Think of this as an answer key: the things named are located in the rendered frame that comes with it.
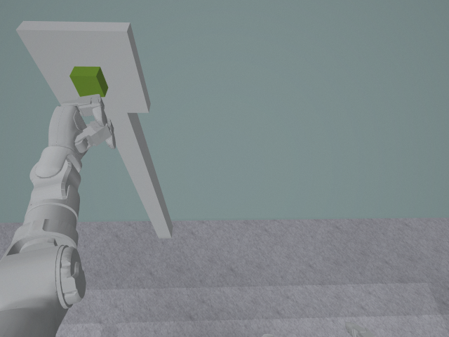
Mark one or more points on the robot right hand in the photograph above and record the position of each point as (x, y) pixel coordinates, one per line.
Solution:
(357, 331)

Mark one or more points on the panel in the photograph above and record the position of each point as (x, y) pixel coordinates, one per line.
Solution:
(58, 47)

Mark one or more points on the robot left hand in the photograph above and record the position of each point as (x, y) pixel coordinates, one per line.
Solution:
(68, 129)

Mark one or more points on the robot left forearm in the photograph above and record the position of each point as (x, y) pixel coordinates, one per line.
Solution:
(53, 209)

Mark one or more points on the robot left upper arm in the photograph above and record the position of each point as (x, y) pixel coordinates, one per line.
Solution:
(36, 290)

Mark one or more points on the button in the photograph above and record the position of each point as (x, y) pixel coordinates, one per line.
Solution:
(89, 81)

